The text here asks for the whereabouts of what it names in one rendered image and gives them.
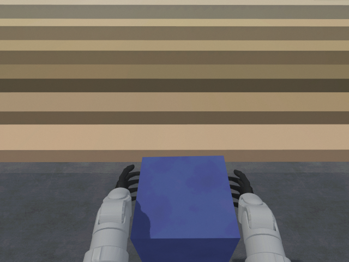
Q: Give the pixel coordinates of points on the right robot hand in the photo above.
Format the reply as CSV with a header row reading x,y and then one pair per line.
x,y
244,185

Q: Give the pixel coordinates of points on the robot left forearm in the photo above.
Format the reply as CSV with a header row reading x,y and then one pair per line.
x,y
111,229

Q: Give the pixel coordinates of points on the left robot hand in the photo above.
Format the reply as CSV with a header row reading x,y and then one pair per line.
x,y
125,176

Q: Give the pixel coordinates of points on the carton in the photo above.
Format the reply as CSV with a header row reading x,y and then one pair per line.
x,y
184,210

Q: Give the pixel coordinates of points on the robot right forearm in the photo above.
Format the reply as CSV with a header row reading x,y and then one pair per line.
x,y
260,231

